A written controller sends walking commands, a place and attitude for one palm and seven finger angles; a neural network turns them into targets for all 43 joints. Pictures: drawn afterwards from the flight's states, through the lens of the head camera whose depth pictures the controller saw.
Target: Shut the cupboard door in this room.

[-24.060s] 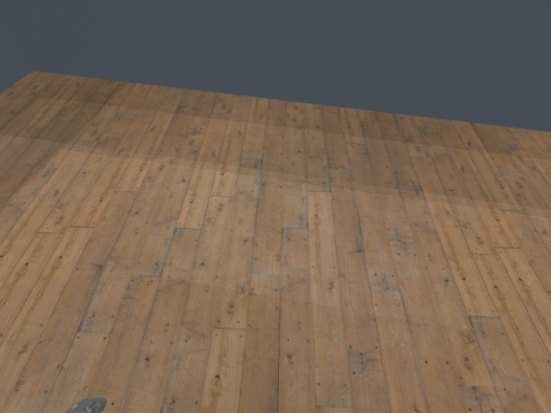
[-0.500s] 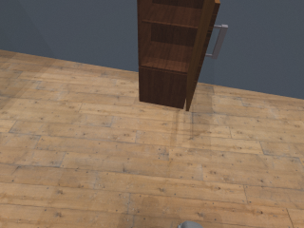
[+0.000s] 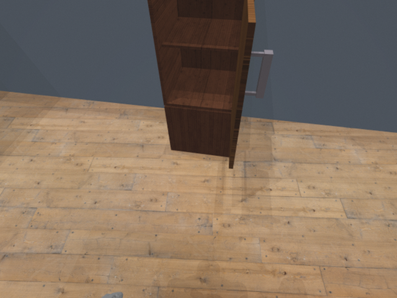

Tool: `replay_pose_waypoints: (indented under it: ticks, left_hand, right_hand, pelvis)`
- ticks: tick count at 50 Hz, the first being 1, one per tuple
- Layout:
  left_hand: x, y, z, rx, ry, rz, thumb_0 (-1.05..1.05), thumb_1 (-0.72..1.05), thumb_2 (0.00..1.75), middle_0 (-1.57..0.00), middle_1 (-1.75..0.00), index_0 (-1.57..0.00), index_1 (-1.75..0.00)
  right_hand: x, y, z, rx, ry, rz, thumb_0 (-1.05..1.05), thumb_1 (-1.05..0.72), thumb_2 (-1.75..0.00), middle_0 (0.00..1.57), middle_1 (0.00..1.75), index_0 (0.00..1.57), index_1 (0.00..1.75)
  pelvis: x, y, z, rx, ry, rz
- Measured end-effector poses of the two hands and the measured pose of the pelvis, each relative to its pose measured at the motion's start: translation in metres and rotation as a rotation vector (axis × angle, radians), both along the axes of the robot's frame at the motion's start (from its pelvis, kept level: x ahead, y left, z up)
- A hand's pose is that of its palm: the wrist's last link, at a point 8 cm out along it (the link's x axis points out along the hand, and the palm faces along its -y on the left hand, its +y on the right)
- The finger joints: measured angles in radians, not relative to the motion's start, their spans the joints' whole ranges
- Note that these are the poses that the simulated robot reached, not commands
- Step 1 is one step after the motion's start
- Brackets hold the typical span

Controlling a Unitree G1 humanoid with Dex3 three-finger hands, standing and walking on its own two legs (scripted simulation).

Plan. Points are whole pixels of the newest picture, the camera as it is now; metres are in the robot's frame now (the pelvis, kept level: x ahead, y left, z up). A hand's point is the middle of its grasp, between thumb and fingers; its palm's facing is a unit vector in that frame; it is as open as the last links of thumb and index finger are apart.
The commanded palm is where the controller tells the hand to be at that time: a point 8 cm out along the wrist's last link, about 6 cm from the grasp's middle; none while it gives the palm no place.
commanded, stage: stand and wait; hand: left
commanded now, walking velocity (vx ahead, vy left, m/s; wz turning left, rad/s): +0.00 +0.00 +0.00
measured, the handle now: (256, 75) +0.71 -0.15 +0.07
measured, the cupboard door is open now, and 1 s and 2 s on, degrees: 93 93 93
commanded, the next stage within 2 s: turn or walk to find it in 1.66 s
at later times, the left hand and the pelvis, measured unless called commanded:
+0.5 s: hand out of the picture -0.02 +0.17 -0.17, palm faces +0.02 -0.99 -0.15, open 7.3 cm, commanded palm none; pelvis +0.04 +0.02 +0.01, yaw -2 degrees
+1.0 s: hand out of the picture +0.04 +0.18 -0.17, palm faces -0.01 -0.99 -0.17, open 7.3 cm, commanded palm none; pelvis +0.05 +0.02 +0.01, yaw -2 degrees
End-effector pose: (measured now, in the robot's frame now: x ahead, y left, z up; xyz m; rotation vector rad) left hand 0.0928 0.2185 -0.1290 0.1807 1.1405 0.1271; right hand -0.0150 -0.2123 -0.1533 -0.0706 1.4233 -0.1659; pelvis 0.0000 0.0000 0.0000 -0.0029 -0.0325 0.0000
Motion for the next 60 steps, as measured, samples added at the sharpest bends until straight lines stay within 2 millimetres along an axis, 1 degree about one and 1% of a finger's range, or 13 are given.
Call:
replay_pose_waypoints:
  ticks: [2,6,8,11,18,21,24,26,29,38,42,50,60]
  left_hand:
    - [-0.005,0.003,-0.004,-0.008,0.016,0.012,-0.03,0.95,0.9,-0.2,-0.3,-0.2,-0.3]
    - [-0.019,0.014,-0.016,-0.027,0.066,0.049,-0.02,0.95,0.9,-0.2,-0.3,-0.2,-0.3]
    - [-0.028,0.019,-0.017,-0.03,0.103,0.059,-0.02,0.95,0.9,-0.2,-0.3,-0.2,-0.3]
    - [-0.047,0.023,-0.016,-0.032,0.161,0.07,-0.01,0.94,0.9,-0.2,-0.3,-0.2,-0.3]
    - [-0.096,0.018,-0.011,-0.04,0.325,0.087,0.0,0.92,0.9,-0.2,-0.3,-0.2,-0.3]
    - [-0.11,0.013,-0.009,-0.048,0.379,0.088,0.0,0.92,0.9,-0.2,-0.3,-0.2,-0.3]
    - [-0.116,0.008,-0.009,-0.058,0.408,0.087,0.0,0.92,0.9,-0.2,-0.3,-0.2,-0.3]
    - [-0.115,0.005,-0.009,-0.063,0.413,0.085,0.0,0.92,0.9,-0.2,-0.3,-0.2,-0.3]
    - [-0.108,0.001,-0.01,-0.069,0.402,0.079,0.0,0.91,0.9,-0.2,-0.3,-0.2,-0.3]
    - [-0.068,-0.003,-0.014,-0.072,0.309,0.046,0.0,0.91,0.9,-0.2,-0.3,-0.2,-0.3]
    - [-0.059,0.002,-0.014,-0.054,0.298,0.034,0.01,0.92,0.9,-0.2,-0.3,-0.2,-0.3]
    - [-0.052,0.008,-0.012,-0.036,0.28,0.04,0.01,0.92,0.9,-0.2,-0.3,-0.2,-0.3]
    - [-0.057,0.004,-0.013,-0.048,0.288,0.044,0.0,0.91,0.9,-0.2,-0.3,-0.2,-0.3]
  right_hand:
    - [0.018,0.0,0.003,-0.014,-0.038,0.02,0.0,-0.92,-0.9,0.2,0.3,0.2,0.3]
    - [0.032,-0.002,0.01,-0.061,-0.068,0.034,0.01,-0.94,-0.9,0.2,0.3,0.2,0.3]
    - [0.035,0.0,0.017,-0.068,-0.069,0.038,0.01,-0.94,-0.9,0.2,0.3,0.2,0.3]
    - [0.038,0.004,0.022,-0.065,-0.058,0.049,0.01,-0.94,-0.9,0.2,0.3,0.2,0.3]
    - [0.043,0.014,0.02,-0.046,-0.026,0.047,0.01,-0.93,-0.9,0.2,0.3,0.2,0.3]
    - [0.042,0.018,0.019,-0.037,-0.012,0.039,0.01,-0.93,-0.9,0.2,0.3,0.2,0.3]
    - [0.04,0.023,0.017,-0.027,0.001,0.03,0.01,-0.93,-0.9,0.2,0.3,0.2,0.3]
    - [0.039,0.026,0.017,-0.021,0.009,0.025,0.01,-0.93,-0.9,0.2,0.3,0.2,0.3]
    - [0.036,0.03,0.016,-0.01,0.019,0.015,0.01,-0.93,-0.9,0.2,0.3,0.2,0.3]
    - [0.031,0.04,0.014,0.012,0.03,-0.013,0.0,-0.92,-0.9,0.2,0.3,0.2,0.3]
    - [0.029,0.042,0.013,0.017,0.032,-0.026,0.0,-0.91,-0.9,0.2,0.3,0.2,0.3]
    - [0.024,0.039,0.013,0.015,0.053,-0.029,0.0,-0.91,-0.9,0.2,0.3,0.2,0.3]
    - [0.028,0.031,0.014,-0.003,0.046,-0.022,0.0,-0.91,-0.9,0.2,0.3,0.2,0.3]
  pelvis:
    - [0.003,0.002,0.0,-0.012,0.001,-0.001]
    - [0.01,0.008,-0.002,-0.025,-0.006,-0.005]
    - [0.015,0.009,0.002,-0.016,-0.003,-0.006]
    - [0.022,0.012,0.007,-0.005,0.003,-0.005]
    - [0.033,0.019,0.01,0.003,0.006,-0.015]
    - [0.037,0.021,0.011,0.004,0.007,-0.021]
    - [0.041,0.022,0.011,0.005,0.008,-0.025]
    - [0.043,0.022,0.011,0.005,0.009,-0.028]
    - [0.045,0.022,0.01,0.005,0.009,-0.029]
    - [0.051,0.021,0.009,0.006,0.01,-0.034]
    - [0.053,0.019,0.009,0.006,0.01,-0.037]
    - [0.055,0.018,0.009,0.006,0.01,-0.032]
    - [0.054,0.017,0.009,0.005,0.006,-0.029]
